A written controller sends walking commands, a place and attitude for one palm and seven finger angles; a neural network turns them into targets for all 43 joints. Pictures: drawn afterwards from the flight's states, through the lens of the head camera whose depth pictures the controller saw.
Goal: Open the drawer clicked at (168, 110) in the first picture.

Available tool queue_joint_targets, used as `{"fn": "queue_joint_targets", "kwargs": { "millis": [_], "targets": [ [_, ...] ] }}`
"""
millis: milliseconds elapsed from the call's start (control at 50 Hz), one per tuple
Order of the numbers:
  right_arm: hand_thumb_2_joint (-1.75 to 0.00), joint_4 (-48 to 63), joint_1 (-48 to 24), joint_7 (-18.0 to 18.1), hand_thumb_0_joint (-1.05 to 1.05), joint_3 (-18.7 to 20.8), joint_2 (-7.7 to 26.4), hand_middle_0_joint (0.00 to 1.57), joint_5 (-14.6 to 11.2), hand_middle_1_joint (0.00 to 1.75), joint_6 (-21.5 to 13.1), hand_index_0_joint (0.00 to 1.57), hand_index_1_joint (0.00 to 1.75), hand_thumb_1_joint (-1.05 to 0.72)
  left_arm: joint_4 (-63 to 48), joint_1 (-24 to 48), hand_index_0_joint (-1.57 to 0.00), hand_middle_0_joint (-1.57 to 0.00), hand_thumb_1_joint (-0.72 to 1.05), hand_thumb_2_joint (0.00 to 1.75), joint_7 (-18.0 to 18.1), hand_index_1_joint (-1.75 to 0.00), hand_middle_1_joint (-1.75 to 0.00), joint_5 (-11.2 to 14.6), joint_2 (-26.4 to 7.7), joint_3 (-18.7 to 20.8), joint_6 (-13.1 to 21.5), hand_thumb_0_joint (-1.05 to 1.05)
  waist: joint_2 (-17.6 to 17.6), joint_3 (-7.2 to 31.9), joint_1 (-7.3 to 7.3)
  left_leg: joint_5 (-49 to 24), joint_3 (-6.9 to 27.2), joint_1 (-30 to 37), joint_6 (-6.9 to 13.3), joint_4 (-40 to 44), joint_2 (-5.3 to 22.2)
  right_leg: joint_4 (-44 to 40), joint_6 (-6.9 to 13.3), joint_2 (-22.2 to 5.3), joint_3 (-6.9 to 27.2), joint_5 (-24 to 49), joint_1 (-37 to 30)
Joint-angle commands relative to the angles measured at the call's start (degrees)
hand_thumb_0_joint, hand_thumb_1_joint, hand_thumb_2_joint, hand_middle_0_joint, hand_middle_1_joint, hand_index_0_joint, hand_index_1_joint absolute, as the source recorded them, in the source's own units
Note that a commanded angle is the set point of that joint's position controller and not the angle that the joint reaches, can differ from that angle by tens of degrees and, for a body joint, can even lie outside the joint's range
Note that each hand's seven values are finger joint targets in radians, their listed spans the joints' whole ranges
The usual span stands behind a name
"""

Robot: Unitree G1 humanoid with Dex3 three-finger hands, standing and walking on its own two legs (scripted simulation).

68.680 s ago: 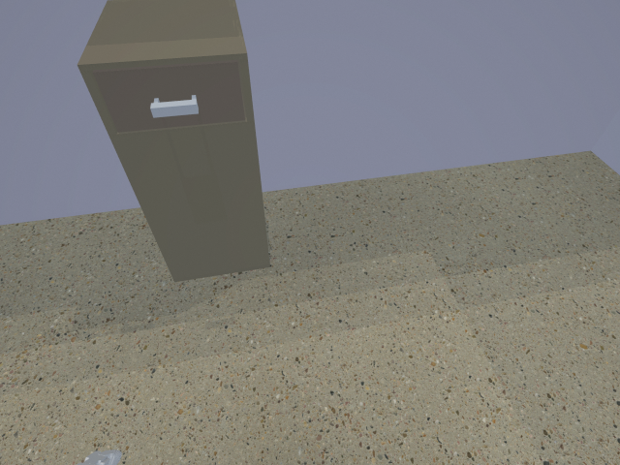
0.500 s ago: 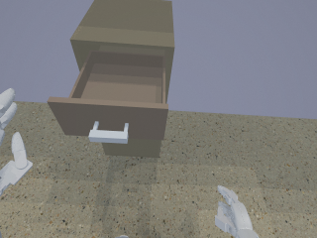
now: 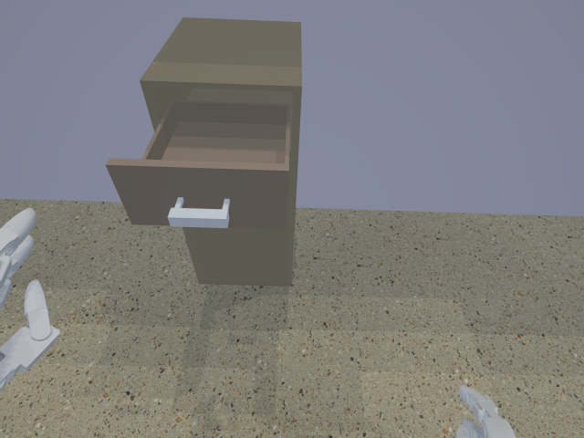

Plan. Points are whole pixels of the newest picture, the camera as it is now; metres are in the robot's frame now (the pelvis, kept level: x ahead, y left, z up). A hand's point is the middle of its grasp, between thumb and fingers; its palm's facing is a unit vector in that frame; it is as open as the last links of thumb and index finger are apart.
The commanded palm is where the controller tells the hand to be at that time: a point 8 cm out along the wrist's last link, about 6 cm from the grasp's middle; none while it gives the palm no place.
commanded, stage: stop stepping back and stand still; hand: left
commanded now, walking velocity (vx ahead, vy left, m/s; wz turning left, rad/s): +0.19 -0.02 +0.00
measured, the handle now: (201, 210) +0.52 +0.19 -0.01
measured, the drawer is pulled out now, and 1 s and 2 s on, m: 0.29 0.29 0.29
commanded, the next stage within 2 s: let the arm hang, fingers relaxed in 0.36 s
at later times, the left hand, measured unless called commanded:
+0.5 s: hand (51, 336) +0.19 +0.25 +0.13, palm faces +0.32 -0.82 -0.47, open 7.4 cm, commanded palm none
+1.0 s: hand out of the picture -0.04 +0.22 -0.17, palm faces +0.05 -0.97 -0.23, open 7.2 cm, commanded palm none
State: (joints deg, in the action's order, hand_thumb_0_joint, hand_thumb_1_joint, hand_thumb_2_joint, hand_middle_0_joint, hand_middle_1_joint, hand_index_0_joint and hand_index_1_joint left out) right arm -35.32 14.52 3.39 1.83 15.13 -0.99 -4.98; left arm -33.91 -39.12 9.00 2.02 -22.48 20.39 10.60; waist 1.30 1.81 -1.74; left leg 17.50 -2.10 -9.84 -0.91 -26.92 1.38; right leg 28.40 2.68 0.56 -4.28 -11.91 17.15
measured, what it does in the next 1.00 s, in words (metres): stands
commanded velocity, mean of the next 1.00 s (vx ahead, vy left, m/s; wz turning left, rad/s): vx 0.02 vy -0.01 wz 0.00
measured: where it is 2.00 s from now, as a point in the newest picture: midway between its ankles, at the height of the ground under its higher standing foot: outside the picture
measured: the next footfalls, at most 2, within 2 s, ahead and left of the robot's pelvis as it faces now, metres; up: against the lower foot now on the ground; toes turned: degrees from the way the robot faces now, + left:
none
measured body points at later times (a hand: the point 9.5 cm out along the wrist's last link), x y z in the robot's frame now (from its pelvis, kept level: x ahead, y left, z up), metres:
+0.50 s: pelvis +0.00 +0.01 +0.00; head +0.00 +0.01 +0.45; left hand +0.17 +0.30 +0.16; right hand +0.16 -0.22 -0.09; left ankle -0.04 +0.13 -0.74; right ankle +0.04 -0.08 -0.74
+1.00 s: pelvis -0.01 +0.02 +0.00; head +0.01 +0.02 +0.45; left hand -0.04 +0.27 -0.15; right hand -0.05 -0.19 -0.15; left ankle -0.04 +0.13 -0.74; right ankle +0.04 -0.08 -0.74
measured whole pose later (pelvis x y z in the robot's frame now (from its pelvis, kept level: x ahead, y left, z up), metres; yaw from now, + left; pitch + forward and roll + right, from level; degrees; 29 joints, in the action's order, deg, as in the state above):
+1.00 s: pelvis -0.01 +0.02 +0.00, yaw +1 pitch -2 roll +0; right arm -61.2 20.8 1.6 -0.7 8.1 0.7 1.5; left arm 62.0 -18.6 1.2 -0.6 -11.4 1.3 -1.8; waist -0.3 -4.5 0.1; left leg 16.0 -1.2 -8.1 0.8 -25.7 0.0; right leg 23.5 1.4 1.1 -1.6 -8.7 13.2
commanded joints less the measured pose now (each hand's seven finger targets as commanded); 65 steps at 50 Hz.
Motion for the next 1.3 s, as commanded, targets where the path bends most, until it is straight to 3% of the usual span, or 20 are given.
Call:
{"fn": "queue_joint_targets", "kwargs": {
  "millis": [0, 60, 120, 180, 240, 280, 300, 420, 440, 460, 480, 520, 560, 580, 600, 660, 760, 960, 1080, 1280],
  "targets": [
    [-0.9, 9.3, -6.3, 0.4, 0.0, 1.3, 5.0, 0.2, 0.4, 0.3, -4.1, 0.2, 0.3, -0.9, -10.9, 4.6, -0.2, -0.2, 0.9, 0.9, 1.8, -0.3, -0.3, -0.4, -8.7, 6.9, 4.3, 0.0, -2.8, -2.2, 0.37, 11.7, 5.7, -12.2, 5.3, 6.6, 3.4, -6.3, -0.9, -4.0, 11.0, -17.1, -3.4],
    [-0.9, 8.8, -6.3, 0.5, 0.0, 0.7, 4.7, 0.2, 0.4, 0.3, -4.2, 0.2, 0.3, -0.9, -6.7, 7.3, -0.2, -0.2, 0.9, 0.9, 1.7, -0.3, -0.3, -0.9, -6.8, 5.2, 4.0, 0.0, -4.5, -5.2, 0.01, 16.4, 8.0, -14.4, 6.1, 7.9, 4.4, -4.5, -0.8, -2.2, 10.8, -18.0, -0.8],
    [-0.9, 8.6, -6.7, 0.4, 0.0, 0.2, 4.1, 0.2, 0.5, 0.3, -4.2, 0.2, 0.3, -0.9, -7.1, 7.6, -0.2, -0.2, 0.9, 0.9, 1.5, -0.3, -0.3, -0.7, -6.9, 5.1, 3.7, 0.0, -5.1, -3.2, 0.16, 11.3, 9.6, -11.8, 6.4, 8.2, 5.9, -1.5, -1.1, -1.2, 9.1, -10.6, -1.3],
    [-0.9, 8.4, -7.2, 0.1, 0.0, -0.4, 3.4, 0.2, 0.7, 0.3, -4.3, 0.2, 0.3, -0.9, -7.5, 7.8, -0.2, -0.2, 0.9, 0.9, 1.3, -0.3, -0.3, -0.7, -7.0, 5.2, 3.5, 0.0, -4.2, -2.8, 0.62, 10.6, 7.8, -13.9, 5.4, 7.5, 5.0, -2.9, -1.1, -1.8, 10.4, -8.7, -3.8],
    [-0.9, 8.1, -7.0, -0.3, 0.0, -0.2, 3.1, 0.2, 0.7, 0.3, -4.2, 0.2, 0.3, -0.9, -7.0, 8.2, -0.2, -0.2, 0.9, 0.9, 1.1, -0.3, -0.3, -0.3, -7.1, 5.0, 3.5, 0.0, 2.5, -2.4, 0.37, 5.4, 3.8, -11.9, 4.0, 0.2, 1.5, -8.8, 0.1, -5.2, 16.0, -9.4, -2.8],
    [-0.9, 7.8, -6.9, -0.8, 0.0, -0.2, 2.6, 0.2, 0.7, 0.3, -3.8, 0.2, 0.3, -0.9, -7.5, 8.1, -0.2, -0.2, 0.9, 0.9, 1.1, -0.3, -0.3, -0.2, -7.9, 5.8, 3.8, 0.0, 3.9, -0.5, 0.11, 3.2, 2.6, -9.9, 3.3, -3.7, -0.1, -12.2, 1.7, -8.7, 19.2, -9.1, -3.3],
    [-0.9, 7.9, -7.2, -0.9, 0.0, 0.0, 2.8, 0.2, 0.6, 0.3, -3.7, 0.2, 0.3, -0.9, -8.5, 7.8, -0.2, -0.2, 0.9, 0.9, 1.1, -0.3, -0.3, -0.1, -8.4, 6.3, 3.8, 0.0, 2.2, 0.3, 0.17, 1.8, 2.3, -7.9, 3.0, -3.7, -0.2, -12.3, 2.1, -9.2, 19.2, -7.1, -2.8],
    [-0.9, 8.8, -7.5, -0.9, 0.0, -0.2, 2.9, 0.2, 0.5, 0.3, -3.1, 0.2, 0.3, -0.9, -10.5, 3.6, -0.2, -0.2, 0.9, 0.9, 1.0, -0.3, -0.3, 0.1, -7.5, 6.1, 4.2, 0.0, -5.4, 2.7, 0.87, -13.3, 5.1, -4.8, 2.8, 5.6, 3.9, -3.2, -1.6, -2.7, 8.1, 11.2, -9.4],
    [-0.9, -5.7, -7.9, -5.2, 0.0, 2.8, 10.1, 0.2, 0.6, 0.3, -5.1, 0.2, 0.3, -0.9, 37.0, 11.2, -0.2, -0.2, 0.9, 0.9, -6.6, -0.3, -0.3, -4.9, 2.7, -15.9, -4.7, 0.0, -5.7, -4.4, -1.57, -20.3, 5.3, -9.6, 2.4, -1.3, 3.7, 6.0, -1.4, -4.9, 3.5, 16.8, -0.4],
    [-0.9, -6.0, -2.8, -4.8, 0.0, 2.4, 6.4, 0.2, 1.3, 0.3, -1.8, 0.2, 0.3, -0.9, 39.2, 9.4, -0.2, -0.2, 0.9, 0.9, -7.8, -0.3, -0.3, -4.8, 4.6, -13.9, -9.1, 0.0, -5.2, 0.5, -0.22, -24.5, 4.4, -5.8, 2.2, -0.4, 5.0, 5.9, -1.0, -3.9, 5.5, 14.6, -0.1],
    [-0.9, -5.3, -2.1, -4.4, 0.0, 1.6, 5.2, 0.2, 1.6, 0.3, -0.4, 0.2, 0.3, -0.9, 41.0, 11.1, -0.2, -0.2, 0.9, 0.9, -8.1, -0.3, -0.3, -4.4, 6.1, -14.7, -10.0, 0.0, -4.4, 2.1, 0.23, -23.4, 6.4, -6.7, 3.6, -0.6, 6.2, 7.2, -1.3, -3.3, 4.0, 9.6, -0.2],
    [-0.9, -4.4, -1.6, -3.7, 0.0, 1.0, 5.3, 0.2, 2.2, 0.3, 1.0, 0.2, 0.3, -0.9, 46.4, 15.4, -0.2, -0.2, 0.9, 0.9, -8.2, -0.3, -0.3, -4.3, 5.8, -15.4, -10.3, 0.0, 3.5, 3.1, 0.64, -27.1, 9.3, -6.5, 5.3, -1.2, 6.8, 6.7, -1.3, -3.0, 4.0, 11.3, -2.7],
    [-0.9, -4.7, -1.8, -3.2, 0.0, 0.8, 5.3, 0.2, 2.2, 0.3, 2.2, 0.2, 0.3, -0.9, 54.0, 16.8, -0.2, -0.2, 0.9, 0.9, -8.2, -0.3, -0.3, -4.4, 3.7, -15.4, -10.4, 0.0, 10.2, 5.5, 1.56, -22.5, 5.6, -6.2, 3.6, -5.3, 2.7, 3.7, 0.1, -6.4, 8.5, 24.9, -9.2],
    [-0.9, -5.3, -1.3, -3.0, 0.0, 0.9, 5.1, 0.2, 2.1, 0.3, 2.9, 0.2, 0.3, -0.9, 58.4, 17.7, -0.2, -0.2, 0.9, 0.9, -8.1, -0.3, -0.3, -4.3, 2.6, -15.5, -10.4, 0.0, 10.8, 6.5, 1.43, -17.1, 3.9, -4.7, 2.6, -6.3, 0.6, 2.3, 1.7, -8.7, 11.0, 29.3, -10.2],
    [-0.9, -6.2, -0.6, -2.9, 0.0, 0.6, 4.3, 0.2, 2.1, 0.3, 3.7, 0.2, 0.3, -0.9, 62.4, 19.7, -0.2, -0.2, 0.9, 0.9, -7.8, -0.3, -0.3, -4.0, 2.1, -15.9, -10.7, 0.0, 7.9, 5.6, 0.94, -13.8, 3.7, -3.2, 2.1, -4.5, -0.4, 1.3, 2.7, -9.2, 11.4, 28.6, -9.3],
    [-0.9, -10.4, -1.4, -2.5, 0.0, -0.6, 3.2, 0.2, 2.3, 0.3, 4.5, 0.2, 0.3, -0.9, 72.7, 23.4, -0.2, -0.2, 0.9, 0.9, -7.8, -0.3, -0.3, -3.3, 2.3, -17.1, -11.3, 0.0, -3.6, 0.0, 1.27, -13.0, 5.5, -3.2, 2.5, 2.4, 2.3, -1.1, 0.2, -5.8, 9.9, 14.8, -7.3],
    [-0.9, -16.3, 0.8, -1.7, 0.0, -1.0, 1.2, 0.2, 2.3, 0.3, 4.9, 0.2, 0.3, -0.9, 84.2, 21.6, -0.2, -0.2, 0.9, 0.9, -7.6, -0.3, -0.3, -3.2, 5.4, -17.2, -11.2, 0.0, -10.7, -3.7, 2.11, -3.5, 6.1, -5.0, 3.2, 7.2, 3.3, -6.7, 0.0, -3.8, 9.2, 2.9, -8.5],
    [-0.9, -23.7, 9.4, -1.3, 0.0, -1.2, -1.4, 0.2, 1.7, 0.3, 5.1, 0.2, 0.3, -0.9, 94.1, 19.5, -0.2, -0.2, 0.9, 0.9, -7.3, -0.3, -0.3, -2.8, 7.0, -18.6, -10.8, 0.0, -2.0, -5.9, 1.62, -2.9, 6.4, -3.8, 3.8, 8.8, 4.0, -8.7, 0.0, -4.6, 8.2, 2.0, -7.5],
    [-0.9, -26.0, 11.5, -1.1, 0.0, -1.4, -2.8, 0.2, 1.6, 0.3, 5.0, 0.2, 0.3, -0.9, 96.6, 18.5, -0.2, -0.2, 0.9, 0.9, -6.8, -0.3, -0.3, -2.8, 8.0, -18.8, -10.7, 0.0, -0.2, -7.1, 1.41, -3.7, 5.7, -3.0, 3.7, 8.8, 3.8, -8.6, 0.0, -4.8, 8.5, 1.9, -6.3],
    [-0.9, -27.1, 11.9, -1.2, 0.0, -1.1, -4.7, 0.2, 2.0, 0.3, 5.1, 0.2, 0.3, -0.9, 96.6, 18.6, -0.2, -0.2, 0.9, 0.9, -6.6, -0.3, -0.3, -3.0, 9.2, -18.3, -10.7, 0.0, -1.6, -10.2, 1.3, 0.9, 5.2, -4.7, 3.7, 9.0, 3.0, -9.4, 0.0, -4.4, 9.7, -3.2, -3.0]
  ]
}}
